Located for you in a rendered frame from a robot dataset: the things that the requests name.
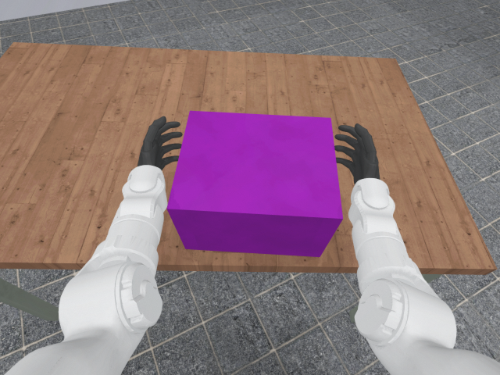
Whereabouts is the table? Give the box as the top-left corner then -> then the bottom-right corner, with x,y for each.
0,42 -> 497,323

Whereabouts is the robot right hand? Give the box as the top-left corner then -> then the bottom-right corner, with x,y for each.
334,123 -> 380,184

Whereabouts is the left robot upper arm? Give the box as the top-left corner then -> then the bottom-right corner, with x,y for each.
4,261 -> 163,375

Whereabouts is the robot left hand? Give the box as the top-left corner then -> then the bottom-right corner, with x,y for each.
137,116 -> 183,170

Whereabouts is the carton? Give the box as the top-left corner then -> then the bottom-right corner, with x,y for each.
167,111 -> 343,257

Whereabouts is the right robot upper arm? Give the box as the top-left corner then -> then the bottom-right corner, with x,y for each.
355,278 -> 500,375

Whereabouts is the robot right forearm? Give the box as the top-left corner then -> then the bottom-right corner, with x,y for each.
348,178 -> 439,298

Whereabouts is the robot left forearm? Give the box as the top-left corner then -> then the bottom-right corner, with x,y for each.
59,165 -> 167,330

